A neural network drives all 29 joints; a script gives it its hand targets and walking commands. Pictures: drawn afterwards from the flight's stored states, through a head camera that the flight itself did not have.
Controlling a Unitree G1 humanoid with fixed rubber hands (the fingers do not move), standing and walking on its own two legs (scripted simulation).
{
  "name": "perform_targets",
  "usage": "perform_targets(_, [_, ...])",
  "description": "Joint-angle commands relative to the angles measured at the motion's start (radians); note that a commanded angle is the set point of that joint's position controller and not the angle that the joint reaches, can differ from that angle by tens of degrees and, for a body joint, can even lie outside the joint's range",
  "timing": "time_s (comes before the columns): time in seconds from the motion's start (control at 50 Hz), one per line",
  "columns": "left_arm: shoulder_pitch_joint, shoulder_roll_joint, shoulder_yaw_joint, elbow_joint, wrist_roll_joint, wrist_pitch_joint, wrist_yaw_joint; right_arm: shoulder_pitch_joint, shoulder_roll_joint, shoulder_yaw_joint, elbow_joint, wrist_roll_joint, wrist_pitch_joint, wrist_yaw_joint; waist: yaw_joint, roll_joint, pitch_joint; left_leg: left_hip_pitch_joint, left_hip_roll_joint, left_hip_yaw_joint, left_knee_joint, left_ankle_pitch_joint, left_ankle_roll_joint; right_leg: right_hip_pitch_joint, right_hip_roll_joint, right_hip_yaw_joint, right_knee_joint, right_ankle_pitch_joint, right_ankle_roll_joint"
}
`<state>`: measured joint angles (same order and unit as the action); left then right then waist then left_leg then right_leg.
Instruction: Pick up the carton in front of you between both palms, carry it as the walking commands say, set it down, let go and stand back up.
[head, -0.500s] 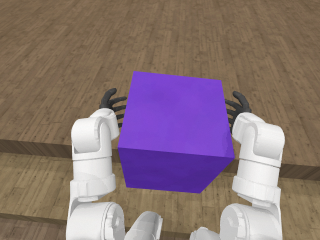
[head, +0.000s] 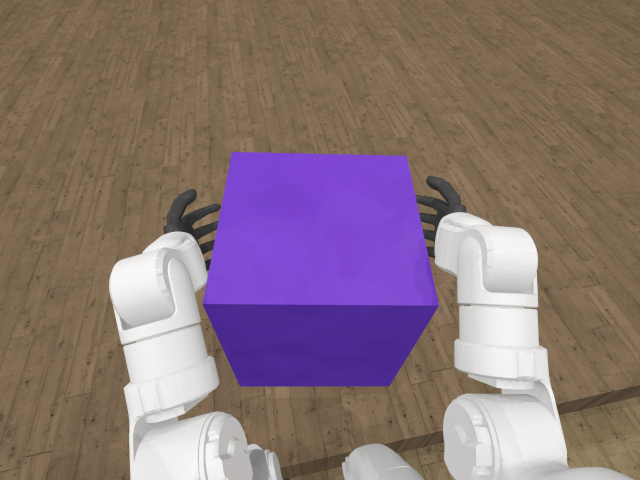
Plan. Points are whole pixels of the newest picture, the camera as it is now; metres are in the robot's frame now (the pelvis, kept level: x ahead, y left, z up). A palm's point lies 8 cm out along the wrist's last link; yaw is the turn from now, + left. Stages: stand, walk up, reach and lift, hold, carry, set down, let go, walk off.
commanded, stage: carry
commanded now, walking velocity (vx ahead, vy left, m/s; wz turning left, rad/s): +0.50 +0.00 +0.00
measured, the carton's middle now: (317, 279) +0.34 -0.03 +0.05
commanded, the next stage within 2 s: none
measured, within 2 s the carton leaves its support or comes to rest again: neither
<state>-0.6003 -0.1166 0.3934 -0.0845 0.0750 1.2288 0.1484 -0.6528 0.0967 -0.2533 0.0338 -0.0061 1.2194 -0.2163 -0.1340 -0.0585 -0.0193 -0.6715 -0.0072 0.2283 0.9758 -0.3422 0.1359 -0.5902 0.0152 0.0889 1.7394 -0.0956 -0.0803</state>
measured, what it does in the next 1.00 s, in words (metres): climbs: right foot 0.16 m higher, then left foot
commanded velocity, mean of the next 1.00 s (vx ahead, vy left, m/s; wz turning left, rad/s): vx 0.50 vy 0.00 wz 0.00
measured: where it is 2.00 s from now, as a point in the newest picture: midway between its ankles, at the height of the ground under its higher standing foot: (274, 180)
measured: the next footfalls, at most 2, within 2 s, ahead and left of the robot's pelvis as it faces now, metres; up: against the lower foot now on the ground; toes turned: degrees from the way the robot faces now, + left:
right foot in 0.44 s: +0.49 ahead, -0.09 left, +0.16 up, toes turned -5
left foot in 0.96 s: +0.79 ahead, +0.11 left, +0.16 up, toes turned +7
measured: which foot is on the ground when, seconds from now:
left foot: down 0.00-0.46, up 0.48-0.94, down 0.96-1.00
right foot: up 0.00-0.42, down 0.44-0.96, up 0.98-1.00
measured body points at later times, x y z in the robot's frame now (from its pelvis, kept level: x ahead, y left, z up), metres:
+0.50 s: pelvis +0.32 -0.03 +0.12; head +0.33 +0.01 +0.56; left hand +0.67 +0.16 +0.26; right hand +0.70 -0.14 +0.26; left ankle +0.12 +0.07 -0.55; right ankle +0.46 -0.09 -0.51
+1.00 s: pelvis +0.64 +0.03 +0.21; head +0.61 +0.03 +0.66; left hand +1.00 +0.17 +0.40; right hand +0.99 -0.13 +0.40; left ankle +0.75 +0.10 -0.51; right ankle +0.47 -0.09 -0.46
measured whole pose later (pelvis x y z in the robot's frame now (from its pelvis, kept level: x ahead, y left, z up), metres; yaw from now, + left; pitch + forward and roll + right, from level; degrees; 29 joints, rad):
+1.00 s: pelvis +0.64 +0.03 +0.21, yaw +0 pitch +4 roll +0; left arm -0.68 -0.06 0.30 -0.06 0.03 1.25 0.19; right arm -0.70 0.06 -0.28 -0.02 -0.02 1.26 -0.19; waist -0.03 -0.01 -0.15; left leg -0.52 0.00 0.16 0.57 -0.12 0.09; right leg -0.20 -0.04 -0.04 0.87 -0.48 0.00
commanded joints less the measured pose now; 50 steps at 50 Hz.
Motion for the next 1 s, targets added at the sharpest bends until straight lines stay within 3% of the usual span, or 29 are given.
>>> perform_targets(0.0, [-0.681,-0.773,-0.637,-0.077,-0.162,-0.041,-0.017,-0.811,0.982,0.657,-0.220,0.339,-0.057,0.130,0.110,0.104,-0.465,0.579,0.249,-0.605,-0.513,-0.079,0.075,-0.315,-0.050,0.006,0.195,-0.026,-0.049])
perform_targets(0.06, [-0.666,-0.761,-0.706,-0.106,-0.193,-0.049,-0.016,-0.700,0.900,0.645,-0.210,0.293,-0.055,0.125,0.095,0.048,-0.417,0.640,0.261,-0.529,-0.573,-0.049,0.087,-0.450,-0.059,-0.087,0.068,-0.156,-0.041])
perform_targets(0.08, [-0.635,-0.749,-0.717,-0.091,-0.199,-0.042,-0.014,-0.646,0.853,0.619,-0.205,0.271,-0.049,0.119,0.085,0.050,-0.414,0.680,0.271,-0.503,-0.581,0.069,0.092,-0.515,-0.059,-0.120,0.107,-0.148,-0.030])
perform_targets(0.12, [-0.577,-0.716,-0.722,-0.045,-0.204,-0.017,-0.004,-0.546,0.739,0.557,-0.157,0.207,-0.025,0.099,0.049,0.131,-0.376,0.830,0.322,-0.514,-0.610,0.171,0.133,-0.794,-0.056,-0.154,0.403,-0.272,-0.047])
perform_targets(0.18, [-0.617,-0.664,-0.704,-0.057,-0.219,0.004,0.023,-0.523,0.654,0.496,-0.161,0.176,-0.005,0.080,0.061,0.125,-0.304,0.842,0.311,-0.454,-0.664,-0.016,0.069,-0.975,-0.083,-0.147,0.519,-0.288,-0.058])
perform_targets(0.24, [-0.651,-0.640,-0.672,-0.028,-0.213,0.024,0.052,-0.569,0.593,0.444,-0.167,0.175,0.018,0.078,0.111,0.161,-0.198,0.569,0.196,-0.280,-0.762,-0.105,0.027,-0.789,-0.094,-0.237,0.202,-0.203,-0.035])
perform_targets(0.28, [-0.698,-0.653,-0.671,-0.017,-0.222,0.041,0.064,-0.587,0.575,0.419,-0.154,0.175,0.031,0.072,0.107,0.249,-0.184,0.504,0.190,-0.247,-0.943,0.106,0.081,-0.594,-0.105,-0.293,-0.027,-0.258,-0.039])
perform_targets(0.32, [-0.718,-0.674,-0.662,0.020,-0.229,0.049,0.074,-0.579,0.547,0.387,-0.114,0.170,0.043,0.069,0.106,0.265,-0.222,0.615,0.195,-0.131,-0.935,0.559,0.089,-0.498,-0.087,-0.362,-0.219,-0.258,-0.066])
perform_targets(0.36, [-0.714,-0.693,-0.658,0.041,-0.243,0.048,0.077,-0.589,0.553,0.382,-0.107,0.172,0.044,0.067,0.138,0.272,-0.321,0.681,0.192,-0.046,-0.770,1.271,0.055,-0.244,0.004,-0.437,-0.474,-0.229,-0.093])
perform_targets(0.38, [-0.722,-0.702,-0.651,0.053,-0.245,0.048,0.077,-0.591,0.562,0.378,-0.106,0.166,0.045,0.066,0.164,0.307,-0.376,0.729,0.216,-0.040,-0.683,1.636,0.037,-0.138,0.058,-0.465,-0.554,-0.241,-0.084])
perform_targets(0.4, [-0.717,-0.715,-0.640,0.060,-0.248,0.045,0.073,-0.586,0.574,0.370,-0.099,0.150,0.041,0.064,0.223,0.369,-0.460,0.798,0.223,-0.066,-0.501,1.895,0.008,-0.025,0.109,-0.428,-0.665,-0.298,-0.079])
perform_targets(0.42, [-0.730,-0.751,-0.647,0.051,-0.250,0.037,0.064,-0.589,0.602,0.375,-0.096,0.143,0.037,0.065,0.288,0.392,-0.565,0.799,0.230,-0.064,-0.225,1.949,-0.019,0.159,0.119,-0.341,-0.808,-0.329,-0.082])
perform_targets(0.44, [-0.721,-0.771,-0.657,0.030,-0.257,0.023,0.053,-0.597,0.653,0.390,-0.119,0.141,0.024,0.072,0.303,0.241,-0.701,0.510,0.169,-0.131,0.081,1.614,-0.053,0.459,-0.003,0.038,-0.960,-0.489,-0.169])
perform_targets(0.46, [-0.751,-0.824,-0.694,0.020,-0.259,0.005,0.039,-0.601,0.694,0.395,-0.152,0.129,0.015,0.083,0.292,-0.155,-0.739,0.212,-0.059,-0.175,0.562,0.534,-0.140,0.617,-0.226,0.588,-1.217,-0.146,-0.336])
perform_targets(0.48, [-0.737,-0.868,-0.717,0.032,-0.299,-0.005,0.017,-0.632,0.713,0.418,-0.145,0.126,0.003,0.090,0.253,-0.146,-0.761,0.072,-0.119,-0.395,0.909,0.186,-0.117,0.661,-0.264,0.695,-1.263,0.059,-0.362])
perform_targets(0.5, [-0.778,-0.913,-0.756,-0.004,-0.342,-0.024,-0.005,-0.612,0.746,0.419,-0.145,0.116,-0.011,0.095,0.255,-0.038,-0.717,-0.066,-0.096,-0.458,1.016,0.129,-0.081,0.676,-0.263,0.596,-1.183,0.062,-0.324])
perform_targets(0.52, [-0.819,-0.947,-0.785,-0.043,-0.373,-0.045,-0.023,-0.618,0.776,0.421,-0.159,0.100,-0.023,0.098,0.234,0.024,-0.629,-0.152,-0.048,-0.423,1.001,0.092,-0.053,0.629,-0.260,0.519,-1.157,0.039,-0.261])
perform_targets(0.56, [-0.857,-0.984,-0.838,-0.090,-0.412,-0.072,-0.050,-0.621,0.803,0.455,-0.171,0.088,-0.049,0.097,0.183,0.045,-0.520,-0.230,0.011,-0.380,0.913,0.041,-0.035,0.557,-0.240,0.352,-1.184,-0.105,-0.187])
perform_targets(0.58, [-0.838,-0.998,-0.854,-0.085,-0.420,-0.082,-0.058,-0.603,0.808,0.473,-0.186,0.090,-0.061,0.096,0.199,0.049,-0.488,-0.271,0.021,-0.345,0.880,0.004,-0.032,0.549,-0.248,0.324,-1.202,-0.198,-0.173])
perform_targets(0.62, [-0.778,-0.960,-0.857,-0.110,-0.406,-0.094,-0.066,-0.563,0.797,0.521,-0.211,0.096,-0.077,0.097,0.189,0.090,-0.452,-0.204,0.050,-0.297,0.630,-0.065,-0.060,0.486,-0.258,0.237,-1.261,-0.109,-0.162])
perform_targets(0.68, [-0.650,-0.861,-0.817,-0.081,-0.353,-0.082,-0.057,-0.503,0.764,0.576,-0.225,0.113,-0.072,0.097,0.187,0.013,-0.434,-0.233,0.089,-0.229,0.381,0.119,-0.083,0.533,-0.240,0.121,-1.306,0.101,-0.162])
perform_targets(0.76, [-0.530,-0.723,-0.724,-0.051,-0.283,-0.043,-0.035,-0.523,0.705,0.601,-0.244,0.156,-0.039,0.079,0.188,-0.087,-0.377,-0.064,0.068,-0.135,-0.109,0.269,-0.102,0.509,-0.152,-0.078,-1.373,0.149,-0.110])
perform_targets(0.84, [-0.494,-0.601,-0.629,-0.010,-0.210,-0.005,0.001,-0.560,0.650,0.564,-0.212,0.177,0.002,0.059,0.203,-0.119,-0.310,0.050,0.023,-0.063,-0.386,0.362,-0.092,0.597,-0.175,-0.108,-1.402,0.277,-0.078])
perform_targets(0.88, [-0.512,-0.562,-0.596,0.003,-0.199,0.015,0.019,-0.584,0.621,0.527,-0.182,0.189,0.020,0.048,0.170,-0.109,-0.312,0.151,-0.004,-0.053,-0.472,0.347,-0.082,0.643,-0.191,-0.128,-1.298,0.507,-0.034])
perform_targets(0.9, [-0.528,-0.551,-0.584,0.009,-0.194,0.025,0.028,-0.575,0.609,0.499,-0.154,0.184,0.028,0.041,0.114,-0.093,-0.344,0.298,-0.023,-0.020,-0.562,0.356,-0.086,0.630,-0.182,-0.179,-1.203,0.565,0.008])
perform_targets(0.92, [-0.547,-0.540,-0.574,0.010,-0.187,0.034,0.035,-0.565,0.594,0.473,-0.126,0.184,0.036,0.035,0.102,-0.045,-0.401,0.493,-0.010,-0.036,-0.551,0.307,-0.091,0.544,-0.155,-0.210,-1.054,0.455,0.044])
perform_targets(0.94, [-0.563,-0.529,-0.561,0.016,-0.181,0.044,0.043,-0.558,0.580,0.452,-0.104,0.184,0.044,0.030,0.087,0.074,-0.467,0.692,0.170,-0.281,-0.523,0.296,-0.071,0.357,-0.124,-0.216,-0.829,0.135,0.077])
perform_targets(0.96, [-0.580,-0.545,-0.560,0.013,-0.194,0.053,0.050,-0.596,0.563,0.445,-0.103,0.179,0.045,0.022,0.095,0.327,-0.559,0.935,0.407,-0.735,-0.566,0.254,0.106,0.024,-0.001,-0.174,-0.586,-0.196,0.092])
perform_targets(0.98, [-0.640,-0.542,-0.556,0.003,-0.199,0.055,0.055,-0.614,0.593,0.442,-0.100,0.186,0.047,0.021,0.075,0.335,-0.531,0.920,0.395,-0.825,-0.652,0.204,0.132,-0.101,0.026,-0.104,-0.451,-0.385,0.073])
